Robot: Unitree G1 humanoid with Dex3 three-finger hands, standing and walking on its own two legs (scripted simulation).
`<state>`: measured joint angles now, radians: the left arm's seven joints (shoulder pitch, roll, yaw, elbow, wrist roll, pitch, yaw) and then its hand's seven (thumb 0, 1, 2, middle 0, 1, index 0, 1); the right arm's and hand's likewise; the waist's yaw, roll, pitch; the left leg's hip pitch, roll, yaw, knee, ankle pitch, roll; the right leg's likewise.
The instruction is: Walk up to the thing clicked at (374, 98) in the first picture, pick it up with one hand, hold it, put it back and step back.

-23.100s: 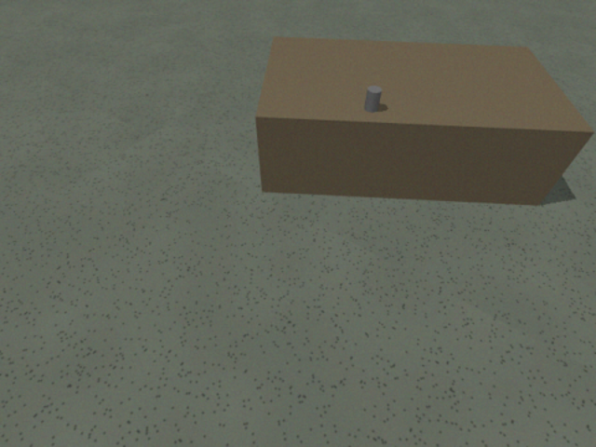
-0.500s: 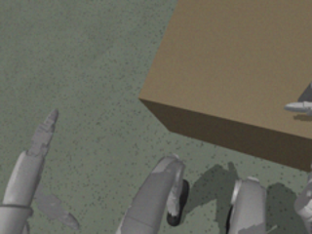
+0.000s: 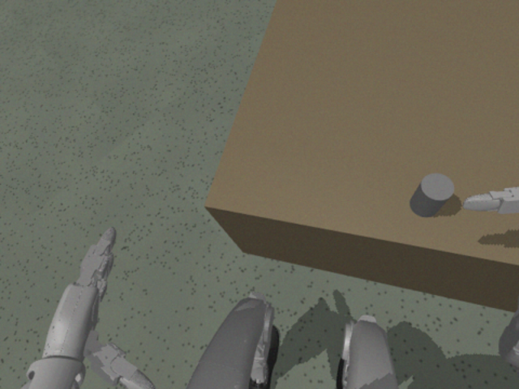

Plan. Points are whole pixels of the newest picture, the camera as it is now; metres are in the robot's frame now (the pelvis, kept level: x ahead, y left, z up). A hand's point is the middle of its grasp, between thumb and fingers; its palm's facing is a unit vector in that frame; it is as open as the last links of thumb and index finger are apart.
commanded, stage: home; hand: right
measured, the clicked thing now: (430, 196) +0.49 -0.21 -0.17
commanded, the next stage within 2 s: none
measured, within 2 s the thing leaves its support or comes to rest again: neither
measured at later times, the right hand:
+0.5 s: hand out of the picture +0.34 -0.26 +0.02, palm faces +0.20 +0.94 -0.29, open 17.1 cm
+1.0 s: hand (463, 354) +0.21 -0.18 +0.03, palm faces +0.18 +0.94 -0.27, open 17.6 cm
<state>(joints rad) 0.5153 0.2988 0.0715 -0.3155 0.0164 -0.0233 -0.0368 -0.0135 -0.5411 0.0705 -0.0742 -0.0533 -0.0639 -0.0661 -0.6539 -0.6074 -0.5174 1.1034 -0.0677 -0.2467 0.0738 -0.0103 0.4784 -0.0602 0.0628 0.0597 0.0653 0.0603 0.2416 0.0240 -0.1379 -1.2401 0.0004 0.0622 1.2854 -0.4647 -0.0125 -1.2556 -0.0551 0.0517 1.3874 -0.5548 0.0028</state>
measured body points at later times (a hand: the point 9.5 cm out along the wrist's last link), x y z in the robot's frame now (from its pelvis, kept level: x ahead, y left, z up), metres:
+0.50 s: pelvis +0.05 -0.01 +0.09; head +0.10 -0.03 +0.53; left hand +0.22 +0.21 +0.05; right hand +0.32 -0.31 +0.04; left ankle +0.07 +0.13 -0.60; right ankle +0.05 -0.12 -0.60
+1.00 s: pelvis +0.05 +0.02 +0.09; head +0.07 +0.02 +0.54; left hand +0.22 +0.24 +0.01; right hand +0.19 -0.23 +0.05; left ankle +0.07 +0.13 -0.60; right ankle +0.05 -0.12 -0.60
